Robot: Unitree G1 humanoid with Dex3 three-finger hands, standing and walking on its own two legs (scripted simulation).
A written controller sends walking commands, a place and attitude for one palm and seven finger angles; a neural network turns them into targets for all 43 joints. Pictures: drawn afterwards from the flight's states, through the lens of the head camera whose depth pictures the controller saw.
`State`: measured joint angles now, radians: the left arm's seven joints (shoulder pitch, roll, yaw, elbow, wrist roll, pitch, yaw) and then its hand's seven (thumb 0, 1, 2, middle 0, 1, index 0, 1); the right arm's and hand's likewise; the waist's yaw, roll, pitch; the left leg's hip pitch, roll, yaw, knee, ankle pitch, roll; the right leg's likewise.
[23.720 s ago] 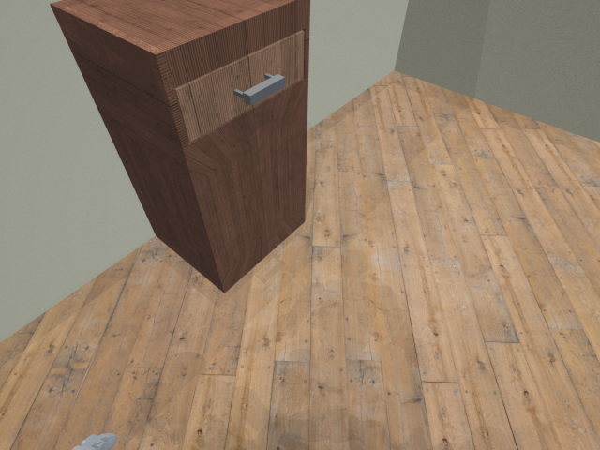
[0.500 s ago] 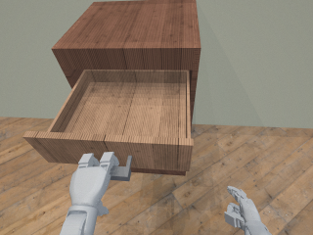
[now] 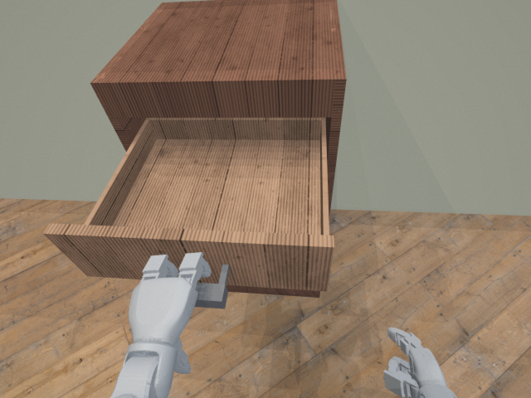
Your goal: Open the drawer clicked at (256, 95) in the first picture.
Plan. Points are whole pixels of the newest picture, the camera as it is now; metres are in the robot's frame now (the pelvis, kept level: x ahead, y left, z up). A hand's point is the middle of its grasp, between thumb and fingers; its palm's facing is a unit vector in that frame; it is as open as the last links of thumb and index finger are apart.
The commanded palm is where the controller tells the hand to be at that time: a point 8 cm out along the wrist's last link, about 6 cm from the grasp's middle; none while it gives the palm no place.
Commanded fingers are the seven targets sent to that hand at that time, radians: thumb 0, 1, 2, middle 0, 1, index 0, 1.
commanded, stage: lift the hand off the handle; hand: left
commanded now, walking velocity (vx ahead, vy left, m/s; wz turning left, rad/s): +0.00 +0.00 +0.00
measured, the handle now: (187, 280) +0.28 +0.17 +0.02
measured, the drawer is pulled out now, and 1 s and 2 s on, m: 0.30 0.30 0.30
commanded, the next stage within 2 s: draw the hand back to the body in 1.18 s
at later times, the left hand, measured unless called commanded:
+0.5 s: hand (166, 289) +0.24 +0.17 +0.08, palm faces +0.11 -0.14 -0.98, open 13.6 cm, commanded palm +0.20 +0.17 +0.14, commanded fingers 0.00 -0.50 0.30 -0.30 -1.20 -0.30 -1.20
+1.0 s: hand (153, 248) +0.26 +0.17 +0.15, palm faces +0.17 -0.15 -0.97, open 13.9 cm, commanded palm +0.21 +0.17 +0.21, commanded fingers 0.00 -0.50 0.30 -0.30 -1.20 -0.30 -1.20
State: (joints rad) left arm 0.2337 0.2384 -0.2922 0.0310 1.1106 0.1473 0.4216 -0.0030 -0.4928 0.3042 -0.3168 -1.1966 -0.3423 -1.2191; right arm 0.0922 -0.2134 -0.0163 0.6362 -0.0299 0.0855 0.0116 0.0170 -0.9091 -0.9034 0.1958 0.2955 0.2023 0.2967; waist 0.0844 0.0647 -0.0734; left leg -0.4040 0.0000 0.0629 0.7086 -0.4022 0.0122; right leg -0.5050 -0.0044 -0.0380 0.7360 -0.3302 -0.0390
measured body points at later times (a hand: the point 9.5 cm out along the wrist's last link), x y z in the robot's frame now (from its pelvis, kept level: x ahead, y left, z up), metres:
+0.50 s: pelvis +0.01 -0.01 +0.02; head +0.01 -0.05 +0.47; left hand +0.23 +0.17 +0.13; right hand +0.24 -0.20 -0.08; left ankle -0.03 +0.11 -0.71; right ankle +0.03 -0.10 -0.71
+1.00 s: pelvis +0.01 +0.00 +0.03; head +0.00 -0.05 +0.47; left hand +0.24 +0.17 +0.20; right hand +0.25 -0.18 -0.07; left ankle -0.03 +0.11 -0.71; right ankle +0.03 -0.10 -0.71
